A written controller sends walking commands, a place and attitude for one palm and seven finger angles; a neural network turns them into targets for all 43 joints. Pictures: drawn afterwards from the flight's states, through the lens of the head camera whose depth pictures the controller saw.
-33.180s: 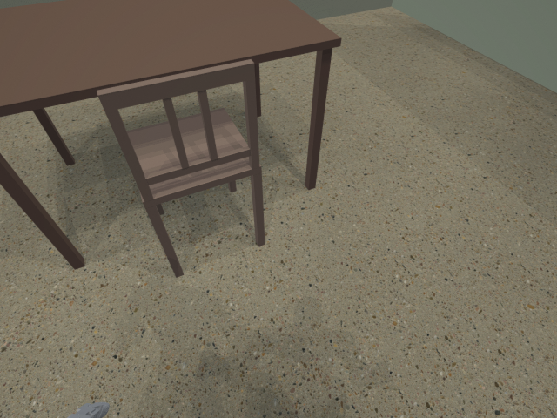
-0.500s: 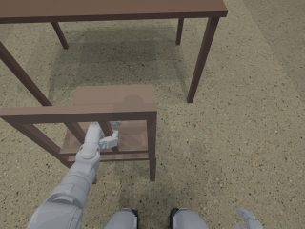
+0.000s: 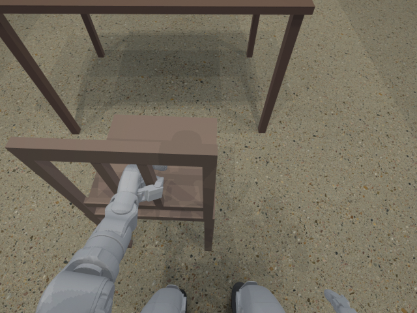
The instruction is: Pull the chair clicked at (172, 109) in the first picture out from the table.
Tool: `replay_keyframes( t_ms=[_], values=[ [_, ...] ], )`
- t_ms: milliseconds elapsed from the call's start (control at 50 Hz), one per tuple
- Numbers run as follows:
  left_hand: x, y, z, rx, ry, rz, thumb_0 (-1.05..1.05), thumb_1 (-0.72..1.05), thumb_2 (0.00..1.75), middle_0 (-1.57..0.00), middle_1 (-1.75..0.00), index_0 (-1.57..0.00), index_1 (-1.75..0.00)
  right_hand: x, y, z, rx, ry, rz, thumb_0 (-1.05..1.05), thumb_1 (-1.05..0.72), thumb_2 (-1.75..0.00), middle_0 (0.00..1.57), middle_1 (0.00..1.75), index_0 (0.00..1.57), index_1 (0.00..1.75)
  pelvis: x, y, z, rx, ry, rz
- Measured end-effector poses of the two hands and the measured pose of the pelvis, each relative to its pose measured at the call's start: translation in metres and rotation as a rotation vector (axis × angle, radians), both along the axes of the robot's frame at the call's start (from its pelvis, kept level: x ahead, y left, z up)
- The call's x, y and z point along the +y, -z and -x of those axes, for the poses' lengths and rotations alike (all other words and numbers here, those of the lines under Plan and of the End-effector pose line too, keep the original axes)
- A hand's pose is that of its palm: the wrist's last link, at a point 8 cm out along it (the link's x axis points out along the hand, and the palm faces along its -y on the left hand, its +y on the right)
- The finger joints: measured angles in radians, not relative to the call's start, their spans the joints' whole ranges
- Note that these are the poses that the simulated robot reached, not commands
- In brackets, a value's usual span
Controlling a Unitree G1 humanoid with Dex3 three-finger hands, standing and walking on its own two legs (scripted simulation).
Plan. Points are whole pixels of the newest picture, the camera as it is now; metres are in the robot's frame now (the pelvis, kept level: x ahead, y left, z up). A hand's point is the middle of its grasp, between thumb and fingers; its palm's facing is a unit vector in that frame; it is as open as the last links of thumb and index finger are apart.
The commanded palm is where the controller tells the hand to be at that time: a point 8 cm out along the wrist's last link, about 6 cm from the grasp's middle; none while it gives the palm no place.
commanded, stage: step backward, pulling the chair out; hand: left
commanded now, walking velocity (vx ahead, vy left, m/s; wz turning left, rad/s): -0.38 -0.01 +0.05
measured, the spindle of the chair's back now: (114, 183) +0.39 +0.24 -0.09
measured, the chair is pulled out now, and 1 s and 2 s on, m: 0.45 0.52 0.53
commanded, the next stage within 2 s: stop walking, hand still on the chair in 0.76 s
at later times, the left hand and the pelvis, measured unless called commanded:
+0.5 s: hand (156, 210) +0.31 +0.12 -0.05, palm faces +0.00 -0.99 -0.17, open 5.5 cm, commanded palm +0.31 +0.17 -0.05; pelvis -0.04 -0.02 +0.00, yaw +2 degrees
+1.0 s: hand (156, 217) +0.29 +0.12 -0.05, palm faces -0.04 -0.98 -0.19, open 5.5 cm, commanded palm +0.28 +0.17 -0.03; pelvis -0.04 +0.00 +0.01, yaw -1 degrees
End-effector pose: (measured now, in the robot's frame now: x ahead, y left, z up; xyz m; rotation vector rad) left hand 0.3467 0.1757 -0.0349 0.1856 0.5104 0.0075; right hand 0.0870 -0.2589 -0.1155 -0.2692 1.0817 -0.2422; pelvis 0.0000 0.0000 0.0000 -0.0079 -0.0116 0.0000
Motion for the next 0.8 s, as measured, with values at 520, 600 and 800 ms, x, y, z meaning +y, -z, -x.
replay_keyframes(
  t_ms=[520, 600, 800],
  values=[
    [-0.005, -0.003, 0.056, 0.043, -0.050, 0.006, 0.10, 0.67, 0.80, -0.27, -1.18, -0.50, -1.44, -0.007, 0.005, 0.043, 0.000, 0.005, -0.040, 0.01, -0.91, -0.90, 0.21, 0.30, 0.20, 0.30, -0.015, -0.001, 0.046, 0.006, -0.028, -0.009],
    [-0.006, -0.003, 0.061, 0.048, -0.048, 0.006, 0.10, 0.67, 0.79, -0.27, -1.17, -0.50, -1.44, -0.013, 0.000, 0.046, -0.022, 0.021, -0.014, 0.01, -0.91, -0.90, 0.21, 0.30, 0.20, 0.30, -0.012, -0.002, 0.051, 0.005, -0.019, -0.018],
    [-0.006, -0.003, 0.067, 0.045, -0.042, -0.002, 0.10, 0.66, 0.80, -0.28, -1.18, -0.50, -1.44, -0.012, -0.001, 0.051, -0.030, 0.031, -0.021, 0.01, -0.91, -0.90, 0.20, 0.30, 0.20, 0.30, -0.013, -0.001, 0.051, 0.007, -0.006, -0.016]
  ],
)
